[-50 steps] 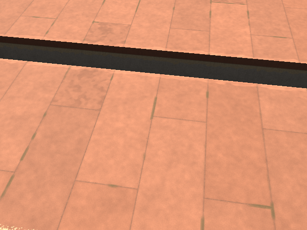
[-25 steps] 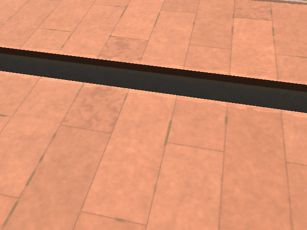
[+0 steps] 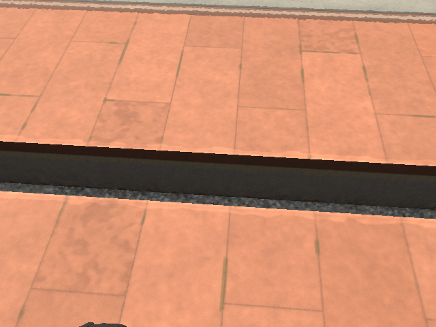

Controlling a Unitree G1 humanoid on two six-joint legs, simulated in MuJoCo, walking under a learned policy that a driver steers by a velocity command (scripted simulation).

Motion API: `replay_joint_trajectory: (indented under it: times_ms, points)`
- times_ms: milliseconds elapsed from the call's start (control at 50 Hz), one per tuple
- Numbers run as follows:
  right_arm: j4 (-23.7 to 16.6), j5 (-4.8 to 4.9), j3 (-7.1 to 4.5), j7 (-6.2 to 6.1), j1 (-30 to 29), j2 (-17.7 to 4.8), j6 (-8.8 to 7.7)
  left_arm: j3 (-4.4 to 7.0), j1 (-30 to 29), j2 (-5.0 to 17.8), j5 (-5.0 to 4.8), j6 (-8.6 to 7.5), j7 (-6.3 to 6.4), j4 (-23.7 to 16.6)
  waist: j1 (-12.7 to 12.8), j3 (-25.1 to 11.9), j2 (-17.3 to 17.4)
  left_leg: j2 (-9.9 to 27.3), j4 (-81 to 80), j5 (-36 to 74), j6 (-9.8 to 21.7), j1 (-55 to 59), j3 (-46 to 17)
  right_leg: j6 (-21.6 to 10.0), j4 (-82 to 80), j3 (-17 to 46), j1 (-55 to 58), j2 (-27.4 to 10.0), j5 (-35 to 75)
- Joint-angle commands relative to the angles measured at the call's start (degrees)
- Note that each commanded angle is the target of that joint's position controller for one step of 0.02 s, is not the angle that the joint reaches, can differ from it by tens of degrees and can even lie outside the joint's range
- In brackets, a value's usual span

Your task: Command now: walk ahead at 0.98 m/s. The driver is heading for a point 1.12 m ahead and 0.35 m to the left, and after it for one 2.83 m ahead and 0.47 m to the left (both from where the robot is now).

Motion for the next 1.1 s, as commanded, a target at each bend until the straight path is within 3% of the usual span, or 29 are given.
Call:
replay_joint_trajectory:
  times_ms: [20,80,120,140,160,180,200,240,280,360,440,500,540,580,600,620,640,660,680,720,780,820,840,860,900,980,1000,1060,1100]
  points:
    - [-3.1,0.4,-0.6,-0.76,-0.5,-7.8,-1.51,-0.44,-7.8,2.0,-0.71,-0.57,-0.14,-4.6,1.5,9.6,1.7,14.3,-9.9,37.9,3.4,-11.2,-3.8,-1.5,-10.4,-4.6,12.1,4.2,5.5]
    - [-2.5,-1.02,-0.94,-1.84,0.2,-11.6,-0.46,0.49,-4.4,5.1,-0.51,-0.69,1.01,-4.3,4.4,2.8,6.6,16.6,3.0,71.6,1.8,2.8,-2.3,-3.6,-13.4,-6.4,17.8,10.5,-4.3]
    - [-2.1,-2.39,-1.52,-2.86,-1.3,-13.7,1.31,2.25,13.2,8.9,-0.54,-0.65,2.51,0.3,13.0,-6.6,8.9,18.1,26.4,76.9,2.0,1.9,-2.9,-5.5,-14.3,-3.2,35.4,12.1,-12.1]
    - [-3.0,-2.41,-1.55,-2.88,-4.0,-13.1,1.68,3.52,24.4,11.4,0.42,-0.56,3.58,3.3,18.2,-11.7,7.9,16.4,43.0,63.3,2.6,-8.4,-2.8,-6.6,-14.6,1.4,50.2,7.2,-16.6]
    - [-5.5,-1.29,0.11,-1.79,-1.4,-4.8,1.31,4.88,29.5,16.8,2.37,-0.54,4.39,3.7,14.9,-18.4,-4.4,9.3,65.4,20.7,2.7,-27.5,-2.6,-8.5,-14.0,21.3,65.7,-9.5,-32.6]
    - [-6.4,2.47,0.31,-1.33,3.5,-3.7,0.52,5.15,26.9,15.6,2.11,-0.59,3.1,3.6,10.1,-24.6,-13.6,2.6,79.8,-8.2,2.6,-43.4,-8.9,-13.7,-25.7,49.6,72.9,-18.4,-42.1]
    - [-7.7,1.85,-0.57,-2.26,-4.6,-8.1,0.63,4.74,21.2,11.2,1.27,-0.95,2.57,3.5,9.5,-14.4,-3.7,7.8,78.3,-0.6,4.1,-48.0,-9.9,-10.2,-29.1,40.9,64.2,-14.5,-43.4]
    - [-8.9,0.86,-0.47,-1.65,-10.1,-6.3,1.3,3.53,16.7,5.6,1.35,-2.12,2.41,4.4,6.6,-2.6,4.2,11.5,72.8,4.4,4.1,-45.5,-9.6,-6.6,-32.9,25.5,46.7,-11.6,-29.8]
    - [-9.8,-1.14,-0.21,-0.33,-8.8,-3.3,3.6,2.49,17.5,2.9,0.51,-2.84,2.98,6.3,3.0,0.8,0.5,13.6,70.4,5.2,3.0,-42.5,-9.6,-3.2,-35.0,15.1,37.8,-8.5,-24.8]
    - [-16.0,-1.33,0.17,0.93,-19.0,-1.5,6.32,2.52,19.1,4.5,-0.93,-4.42,2.89,7.6,1.9,6.5,-1.3,14.5,62.9,12.7,1.9,-47.7,-5.2,2.3,-37.6,-1.3,32.7,-4.6,-7.1]
    - [-19.1,-0.6,0.61,1.96,-26.8,-2.7,5.88,1.61,22.1,5.1,-1.05,-4.8,3.4,8.3,2.9,8.2,0.1,10.4,47.2,24.0,3.8,-45.7,2.7,4.8,-37.1,-12.1,35.2,-0.3,14.6]
    - [-19.6,-1.83,0.43,2.69,-27.4,-4.5,5.15,1.63,24.5,8.1,-1.75,-4.18,4.87,8.2,1.7,8.0,-1.9,5.3,34.7,25.6,5.7,-38.8,9.2,5.6,-30.1,-14.5,42.1,-2.3,39.8]
    - [-16.1,-2.49,-0.74,2.87,-16.8,-7.4,4.78,2.74,22.2,12.1,-2.15,-2.9,6.82,6.2,-3.7,1.0,-3.0,0.0,30.3,24.1,5.8,-24.3,10.4,6.1,-13.5,-13.5,42.9,-4.1,53.4]
    - [-9.9,-1.54,-3.85,1.44,4.0,-12.5,4.73,4.27,15.7,15.3,-2.03,-1.62,6.75,4.2,-13.3,-9.0,-2.4,1.8,24.8,26.1,9.4,-2.2,-0.4,6.7,19.0,-10.7,35.7,-2.9,35.3]
    - [-10.3,0.21,-5.06,-0.31,-1.1,-15.4,5.02,3.75,14.3,10.1,-1.98,-1.51,5.27,2.6,-8.6,-5.6,8.8,8.3,23.9,39.8,10.6,2.9,-9.6,6.7,38.4,-9.4,22.3,8.5,-27.8]
    - [-16.1,-0.7,-4.72,1.13,-7.3,-20.0,3.18,1.01,22.4,3.6,-1.73,-3.74,5.4,-3.6,1.2,-15.5,16.5,21.0,24.9,57.1,22.2,16.7,-37.4,9.8,56.1,6.3,6.1,13.3,-43.7]
    - [-18.4,-1.15,-5.82,1.88,-8.7,-19.6,2.88,1.18,19.1,6.7,-2.65,-5.37,5.09,-6.3,-2.0,-26.9,6.6,25.3,15.1,36.8,27.0,19.0,-48.6,8.8,54.4,16.2,4.2,12.1,-40.7]
    - [-19.5,-0.04,-5.76,2.24,-13.0,-17.9,2.22,1.63,14.5,8.6,-3.68,-5.77,5.17,-8.3,0.9,-15.9,-1.8,23.0,9.8,26.8,24.2,9.3,-47.6,6.8,47.0,15.4,1.4,10.4,-37.5]
    - [-20.6,1.38,-5.08,2.29,-18.8,-15.2,1.93,2.42,13.3,9.8,-2.8,-5.08,5.64,-8.0,5.2,-8.3,-8.8,20.2,8.8,26.5,20.9,-2.1,-42.5,6.5,43.2,13.9,2.7,8.0,-34.7]
    - [-23.3,1.29,-4.57,1.93,-22.6,-13.9,2.03,3.72,15.5,12.1,-0.99,-2.59,6.29,-7.4,8.8,-2.6,-10.7,16.2,8.8,40.2,17.9,-20.7,-33.6,8.5,36.1,12.9,10.8,5.7,-32.1]
    - [-24.5,1.38,-4.64,-0.37,-23.4,-12.5,4.04,3.55,8.5,7.8,0.21,-0.76,7.49,-11.6,8.3,-3.3,-4.9,5.7,14.1,52.0,12.0,-31.6,-21.9,9.6,14.9,8.3,18.1,7.8,-27.1]
    - [-27.4,0.13,-5.78,-2.65,-26.7,-16.3,7.56,1.91,9.8,3.7,1.05,0.22,6.74,-12.1,9.1,-13.3,0.2,4.0,21.5,66.6,8.4,-31.1,-19.4,9.9,16.8,2.8,26.5,12.4,-11.6]
    - [-27.9,-1.22,-5.75,-3.22,-23.6,-17.1,8.41,3.17,10.0,7.3,0.29,0.0,5.75,-11.4,8.5,-17.9,1.1,5.1,24.2,62.4,8.1,-25.5,-22.0,9.7,21.7,6.6,22.8,12.7,-5.1]
    - [-28.9,-0.56,-5.41,-3.76,-23.4,-15.8,8.97,3.56,7.3,9.0,-0.23,0.32,5.26,-12.2,7.4,-17.9,2.2,6.4,25.4,58.2,8.3,-22.1,-25.3,9.8,25.1,8.6,17.3,12.3,-8.0]
    - [-31.1,0.74,-3.45,-4.49,-22.1,-12.0,9.92,3.18,0.6,9.6,-1.18,0.92,5.05,-15.4,5.6,-12.1,4.5,8.6,24.5,48.5,9.8,-20.1,-32.2,9.6,28.7,11.3,9.0,13.8,-16.0]
    - [-33.9,1.27,-3.48,-5.83,-19.4,-13.6,10.32,3.19,-7.4,12.1,-0.99,-0.68,3.85,-17.0,1.8,-7.3,6.3,12.7,28.6,44.2,9.9,-5.7,-42.0,8.4,25.3,14.9,-6.3,13.0,-21.7]
    - [-33.4,2.07,-3.52,-6.44,-20.5,-13.8,11.23,2.55,-9.4,11.3,0.17,-0.62,3.19,-18.1,2.7,-5.4,5.5,7.2,28.2,36.8,6.6,-9.5,-37.5,7.7,11.8,13.3,-3.2,13.7,-14.7]
    - [-36.0,-0.06,-2.66,-6.37,-27.7,-13.4,13.11,1.75,-4.0,8.0,0.82,0.62,0.72,-15.9,5.0,-9.2,9.0,2.1,31.5,39.9,3.7,-20.8,-34.3,7.9,1.0,8.6,19.3,16.4,-6.5]
    - [-36.8,1.29,-2.38,-7.81,-25.7,-13.4,9.81,5.41,-1.2,17.1,-2.41,0.16,-0.29,-14.5,4.3,-7.0,9.6,10.9,38.6,30.5,8.0,-14.5,-50.0,7.6,13.3,23.2,7.2,11.3,-12.6]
